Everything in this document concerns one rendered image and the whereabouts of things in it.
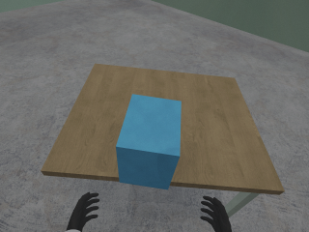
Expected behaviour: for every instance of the robot right hand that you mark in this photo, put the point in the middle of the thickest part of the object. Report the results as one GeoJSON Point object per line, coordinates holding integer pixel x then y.
{"type": "Point", "coordinates": [220, 220]}

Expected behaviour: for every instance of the robot left hand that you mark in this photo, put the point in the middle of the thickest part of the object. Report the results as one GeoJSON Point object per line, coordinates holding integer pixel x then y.
{"type": "Point", "coordinates": [78, 217]}

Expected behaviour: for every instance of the table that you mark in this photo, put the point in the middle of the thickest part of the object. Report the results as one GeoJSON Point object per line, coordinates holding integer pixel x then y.
{"type": "Point", "coordinates": [220, 146]}

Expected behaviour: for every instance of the carton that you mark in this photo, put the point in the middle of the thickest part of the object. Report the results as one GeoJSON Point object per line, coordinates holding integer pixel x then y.
{"type": "Point", "coordinates": [149, 145]}

